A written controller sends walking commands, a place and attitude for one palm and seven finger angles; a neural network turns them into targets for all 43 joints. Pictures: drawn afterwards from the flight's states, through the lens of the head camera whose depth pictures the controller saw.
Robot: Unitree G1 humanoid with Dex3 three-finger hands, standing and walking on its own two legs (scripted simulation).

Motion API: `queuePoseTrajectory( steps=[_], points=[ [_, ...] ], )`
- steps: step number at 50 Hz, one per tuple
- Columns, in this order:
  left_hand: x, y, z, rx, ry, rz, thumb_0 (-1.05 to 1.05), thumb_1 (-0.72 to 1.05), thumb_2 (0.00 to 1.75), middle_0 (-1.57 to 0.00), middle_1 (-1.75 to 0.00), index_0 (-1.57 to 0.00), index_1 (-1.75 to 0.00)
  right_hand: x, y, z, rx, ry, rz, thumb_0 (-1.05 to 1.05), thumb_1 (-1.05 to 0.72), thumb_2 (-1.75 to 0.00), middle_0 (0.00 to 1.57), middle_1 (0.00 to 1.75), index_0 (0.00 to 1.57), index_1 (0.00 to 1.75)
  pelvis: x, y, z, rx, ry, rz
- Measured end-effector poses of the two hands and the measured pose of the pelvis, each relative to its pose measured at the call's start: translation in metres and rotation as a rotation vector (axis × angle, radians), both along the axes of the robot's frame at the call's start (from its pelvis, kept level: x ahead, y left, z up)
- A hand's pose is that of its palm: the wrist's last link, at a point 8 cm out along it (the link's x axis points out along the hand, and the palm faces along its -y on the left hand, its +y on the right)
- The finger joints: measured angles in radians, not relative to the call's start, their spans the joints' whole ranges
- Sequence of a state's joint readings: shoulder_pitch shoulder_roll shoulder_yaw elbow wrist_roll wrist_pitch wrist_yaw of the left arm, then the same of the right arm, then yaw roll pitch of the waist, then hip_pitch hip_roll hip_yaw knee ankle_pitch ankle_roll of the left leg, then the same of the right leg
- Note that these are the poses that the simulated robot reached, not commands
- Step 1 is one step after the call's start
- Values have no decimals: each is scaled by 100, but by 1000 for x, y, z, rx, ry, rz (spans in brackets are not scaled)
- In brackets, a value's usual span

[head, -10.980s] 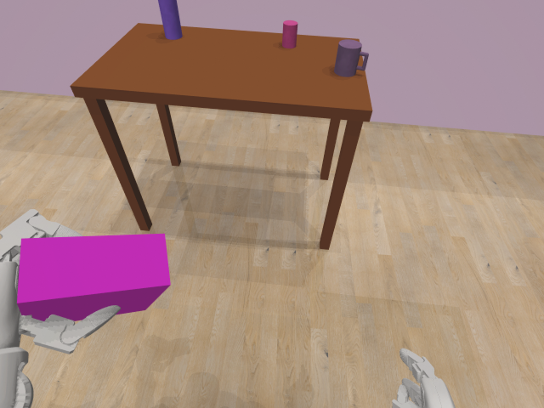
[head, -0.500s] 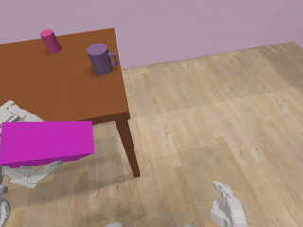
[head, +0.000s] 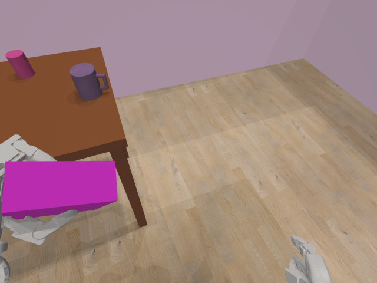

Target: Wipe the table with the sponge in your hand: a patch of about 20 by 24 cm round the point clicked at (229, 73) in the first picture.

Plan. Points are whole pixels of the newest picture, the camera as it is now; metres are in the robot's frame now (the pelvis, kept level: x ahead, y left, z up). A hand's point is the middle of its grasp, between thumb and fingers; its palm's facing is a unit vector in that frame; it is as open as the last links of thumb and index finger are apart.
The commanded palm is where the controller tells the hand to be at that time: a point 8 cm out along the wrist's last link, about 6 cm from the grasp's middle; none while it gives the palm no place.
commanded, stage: come to a stop and stand still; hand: left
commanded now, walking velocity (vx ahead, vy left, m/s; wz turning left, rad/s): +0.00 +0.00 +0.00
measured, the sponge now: (75, 190) +0.23 +0.19 +0.15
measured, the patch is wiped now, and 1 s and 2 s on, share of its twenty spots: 0.00 0.00 0.00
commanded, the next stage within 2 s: look again from close up in 0.82 s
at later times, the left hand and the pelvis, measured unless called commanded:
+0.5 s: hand (0, 223) +0.17 +0.26 +0.17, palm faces +0.39 -0.79 -0.47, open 10.1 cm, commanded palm +0.12 +0.30 +0.18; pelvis -0.04 +0.02 +0.00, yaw +1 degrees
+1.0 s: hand out of the picture +0.18 +0.28 +0.16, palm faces +0.35 -0.84 -0.41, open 10.1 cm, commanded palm +0.12 +0.31 +0.18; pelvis -0.04 +0.04 +0.00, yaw -1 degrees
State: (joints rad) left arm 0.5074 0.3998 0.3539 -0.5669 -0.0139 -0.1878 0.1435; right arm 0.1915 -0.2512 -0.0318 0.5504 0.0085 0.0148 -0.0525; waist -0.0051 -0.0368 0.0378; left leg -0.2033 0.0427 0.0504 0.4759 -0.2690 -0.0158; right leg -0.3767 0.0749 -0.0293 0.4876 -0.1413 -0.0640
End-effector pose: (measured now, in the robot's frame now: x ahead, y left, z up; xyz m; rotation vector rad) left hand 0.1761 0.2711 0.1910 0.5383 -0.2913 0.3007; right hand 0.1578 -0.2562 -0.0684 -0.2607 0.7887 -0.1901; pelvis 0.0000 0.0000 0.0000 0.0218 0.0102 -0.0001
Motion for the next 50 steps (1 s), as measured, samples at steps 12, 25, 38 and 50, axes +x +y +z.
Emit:
queuePoseTrajectory(
  steps=[12,25,38,50],
  points=[
    [-25,3,-12,-57,6,71,-1,-50,101,-73,-137,-75,-135,-23,43,-23,129,-5,74,1,-90,-90,20,30,20,30,-22,-1,-3,3,-34,-6],
    [-50,28,-2,9,12,52,-1,-50,101,-73,-137,-75,-135,-67,50,-15,82,28,32,1,-90,-90,20,30,20,30,-42,17,3,-17,-34,10],
    [-44,17,-13,-1,41,2,-1,-50,101,-73,-137,-75,-135,-63,42,-14,52,-9,46,1,-90,-90,20,30,20,30,-52,15,0,-28,-23,-7],
    [-38,50,-13,-52,-13,-12,-2,-50,101,-73,-137,-75,-135,-62,61,2,79,-94,73,1,-90,-90,20,30,20,30,-45,37,4,-9,-33,-18]
  ],
)
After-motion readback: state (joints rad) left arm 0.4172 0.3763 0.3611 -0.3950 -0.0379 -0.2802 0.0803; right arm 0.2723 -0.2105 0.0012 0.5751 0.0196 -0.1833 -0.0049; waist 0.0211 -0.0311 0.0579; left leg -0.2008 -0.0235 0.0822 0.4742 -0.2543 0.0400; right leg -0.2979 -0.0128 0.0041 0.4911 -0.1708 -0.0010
